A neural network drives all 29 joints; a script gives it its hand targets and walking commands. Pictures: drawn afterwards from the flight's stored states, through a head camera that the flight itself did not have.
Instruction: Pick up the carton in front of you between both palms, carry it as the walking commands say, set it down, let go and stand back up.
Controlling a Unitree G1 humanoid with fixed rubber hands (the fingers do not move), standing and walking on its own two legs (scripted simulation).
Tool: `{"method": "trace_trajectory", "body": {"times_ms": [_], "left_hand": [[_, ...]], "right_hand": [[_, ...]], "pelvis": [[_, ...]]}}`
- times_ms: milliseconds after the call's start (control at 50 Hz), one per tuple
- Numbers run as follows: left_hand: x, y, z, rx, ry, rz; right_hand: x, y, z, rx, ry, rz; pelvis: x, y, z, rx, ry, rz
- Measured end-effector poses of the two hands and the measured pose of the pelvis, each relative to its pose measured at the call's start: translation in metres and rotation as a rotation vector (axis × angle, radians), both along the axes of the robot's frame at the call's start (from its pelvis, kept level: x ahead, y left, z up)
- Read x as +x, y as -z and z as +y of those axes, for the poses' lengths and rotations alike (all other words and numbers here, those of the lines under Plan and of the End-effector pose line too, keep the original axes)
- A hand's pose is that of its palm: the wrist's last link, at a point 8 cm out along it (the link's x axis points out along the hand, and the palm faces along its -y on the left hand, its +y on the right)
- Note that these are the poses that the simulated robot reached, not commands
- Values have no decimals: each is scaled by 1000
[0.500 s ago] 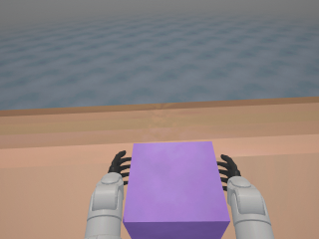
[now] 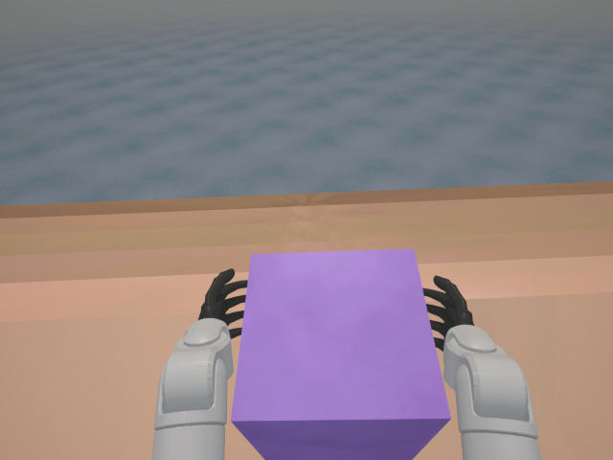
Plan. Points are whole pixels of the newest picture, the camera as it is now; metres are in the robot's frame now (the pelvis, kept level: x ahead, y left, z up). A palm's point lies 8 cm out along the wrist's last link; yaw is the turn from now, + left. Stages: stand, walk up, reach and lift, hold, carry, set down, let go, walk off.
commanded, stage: carry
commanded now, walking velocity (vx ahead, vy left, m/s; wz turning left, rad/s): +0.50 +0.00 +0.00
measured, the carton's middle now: (335, 363) +0.29 +0.00 +0.01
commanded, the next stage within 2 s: none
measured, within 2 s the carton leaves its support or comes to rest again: neither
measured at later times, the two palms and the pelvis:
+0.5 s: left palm (231, 222) +0.49 +0.16 +0.10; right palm (416, 229) +0.48 -0.14 +0.09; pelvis +0.24 +0.02 -0.01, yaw -3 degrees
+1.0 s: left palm (274, 140) +0.83 +0.13 +0.07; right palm (399, 139) +0.85 -0.17 +0.07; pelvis +0.55 -0.04 -0.01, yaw +1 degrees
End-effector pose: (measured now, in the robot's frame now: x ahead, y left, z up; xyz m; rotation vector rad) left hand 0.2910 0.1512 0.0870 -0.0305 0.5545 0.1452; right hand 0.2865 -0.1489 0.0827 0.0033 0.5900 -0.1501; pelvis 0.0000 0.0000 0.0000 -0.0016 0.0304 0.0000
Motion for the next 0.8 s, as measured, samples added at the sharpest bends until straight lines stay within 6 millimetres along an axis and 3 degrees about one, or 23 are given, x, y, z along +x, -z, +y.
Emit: {"method": "trace_trajectory", "body": {"times_ms": [80, 220, 360, 460, 560, 640, 720, 800], "left_hand": [[22, -5, -1, -19, 2, 20], [66, -5, -20, -31, 20, 59], [109, -7, 6, -54, -62, 83], [172, -7, 18, -59, -42, 40], [240, -19, 2, -40, 56, 93], [291, -22, -7, -36, 97, 98], [340, -16, -11, -40, 76, 86], [400, -7, -15, -36, 26, 69]], "right_hand": [[18, -5, -1, 10, 20, 20], [55, -7, -19, 27, 60, 58], [124, -13, 5, 30, -10, 84], [178, -10, 18, 32, 9, 40], [215, -15, 4, 52, 110, 89], [256, -22, -5, 43, 147, 93], [315, -22, -10, 32, 124, 83], [390, -11, -16, 42, 78, 67]], "pelvis": [[28, 1, 2, -1, 41, 36], [88, 1, -11, -16, -7, 71], [159, -3, -3, 27, -5, 77], [219, 12, 15, 31, 47, 48], [272, -4, 23, 1, 59, 62], [320, -12, 21, -21, 49, 66], [371, -8, 11, -25, 40, 57], [428, 6, -5, -20, 25, 39]]}}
